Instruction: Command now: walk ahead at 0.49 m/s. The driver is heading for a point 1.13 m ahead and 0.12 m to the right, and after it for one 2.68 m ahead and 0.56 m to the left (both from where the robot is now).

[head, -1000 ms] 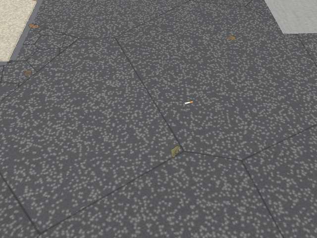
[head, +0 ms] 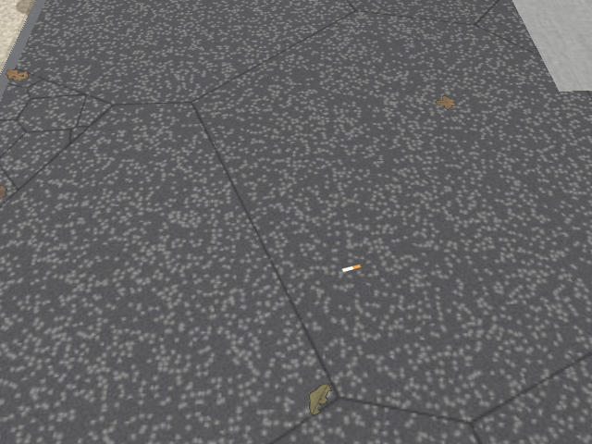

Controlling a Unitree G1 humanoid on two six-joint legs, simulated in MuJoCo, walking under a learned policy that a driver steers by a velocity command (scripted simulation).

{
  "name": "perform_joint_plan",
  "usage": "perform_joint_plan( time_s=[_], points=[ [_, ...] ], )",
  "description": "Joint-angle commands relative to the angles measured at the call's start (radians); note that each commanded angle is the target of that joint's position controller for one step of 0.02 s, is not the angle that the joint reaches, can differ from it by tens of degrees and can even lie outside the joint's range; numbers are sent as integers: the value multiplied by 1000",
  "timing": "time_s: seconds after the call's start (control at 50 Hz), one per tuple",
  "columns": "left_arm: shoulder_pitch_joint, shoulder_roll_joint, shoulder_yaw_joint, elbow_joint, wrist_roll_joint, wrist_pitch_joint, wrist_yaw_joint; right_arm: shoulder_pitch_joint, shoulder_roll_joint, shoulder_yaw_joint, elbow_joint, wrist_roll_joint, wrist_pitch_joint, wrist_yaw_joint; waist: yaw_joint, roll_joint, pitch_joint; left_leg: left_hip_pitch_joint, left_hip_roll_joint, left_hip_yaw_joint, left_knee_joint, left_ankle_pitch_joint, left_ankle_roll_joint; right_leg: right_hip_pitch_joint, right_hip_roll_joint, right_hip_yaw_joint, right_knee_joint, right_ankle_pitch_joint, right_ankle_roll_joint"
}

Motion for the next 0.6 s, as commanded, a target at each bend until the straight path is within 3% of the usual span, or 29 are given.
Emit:
perform_joint_plan(
  time_s=[0.02, 0.06, 0.12, 0.18, 0.26, 0.38, 0.42, 0.46, 0.48, 0.5, 0.52, 0.54, 0.56, 0.58, 0.6],
  points=[
    [-48, 130, 33, -97, 12, -16, -11, 140, -74, -25, 23, 9, -12, 5, -40, -25, -16, 298, 386, -580, -430, -201, 168, -446, -107, 57, 191, 99, -16],
    [-22, 79, 24, -87, 25, 10, -22, 165, -40, -9, 58, 5, -34, -2, 13, -11, -7, 175, 320, -429, -455, -26, 117, -339, -145, 55, 94, 113, 6],
    [-74, 59, 22, -105, 25, 29, -31, 235, -71, -12, 101, 11, -56, -2, 22, 21, 6, 158, 282, -315, -486, 104, 104, -376, -168, 14, -1, 176, 33],
    [-231, 75, 24, -156, 21, 35, -35, 294, -84, -9, 122, 14, -54, 0, -10, 30, 36, 212, 252, -255, -508, 180, 75, -491, -191, -23, -144, 306, 57],
    [-384, 61, 16, -198, 9, 32, -39, 380, -79, -1, 147, 16, -52, -4, -62, 53, 29, 305, 228, -202, -483, 321, 21, -503, -166, -66, -348, 435, 73],
    [-537, 67, 13, -246, 8, 23, -37, 466, -90, 4, 186, -4, -43, -23, -105, 75, 36, 526, 283, -205, -399, 497, 41, -529, -117, -89, -513, 367, 47],
    [-515, 77, 18, -248, 7, 14, -34, 442, -102, 2, 190, -9, -41, -30, -73, 82, 29, 556, 303, -194, -338, 636, 39, -462, -93, -95, -562, 286, 16],
    [-341, 104, 35, -192, 9, 3, -21, 405, -121, -2, 190, -7, -39, -32, 7, 93, -56, 537, 291, -169, -151, 879, 14, -228, -29, -115, -623, 228, -25],
    [-163, 131, 50, -133, 18, -8, -10, 383, -121, -1, 186, 1, -38, -29, 84, 71, -145, 450, 259, -136, 38, 827, -6, 1, -32, -104, -679, 280, -56],
    [21, 211, 75, -94, 45, -15, 3, 368, -93, 9, 150, 12, -43, -26, 147, -3, -272, 230, 215, -107, 320, 496, -22, 277, -237, 113, -680, 199, -112],
    [60, 289, 95, -85, 52, -8, -2, 492, 6, 24, 143, 46, -40, -17, 87, -228, -387, -129, 21, -56, 693, -287, -67, 516, -517, 602, -769, 176, -264],
    [3, 226, 88, -85, 9, 3, -14, 426, -106, -6, 152, 17, -38, -21, 82, -66, -321, -216, 59, -187, 761, -291, -49, 434, -467, 634, -833, 137, -244],
    [-107, 179, 73, -97, -1, 1, -18, 337, -99, -10, 117, 13, -42, -17, 36, -54, -170, -245, 104, -188, 726, -191, -46, 286, -431, 465, -864, 172, -209],
    [-160, 127, 62, -100, 2, -8, -23, 289, -80, -8, 107, 10, -45, -14, 13, -14, -99, -215, 135, -181, 676, -132, -51, 166, -386, 363, -901, 281, -181],
    [-172, 99, 53, -91, 3, -15, -20, 274, -67, -10, 105, -1, -35, -10, -15, -16, -66, -176, 158, -178, 629, -109, -58, 89, -342, 285, -921, 339, -148]
  ],
)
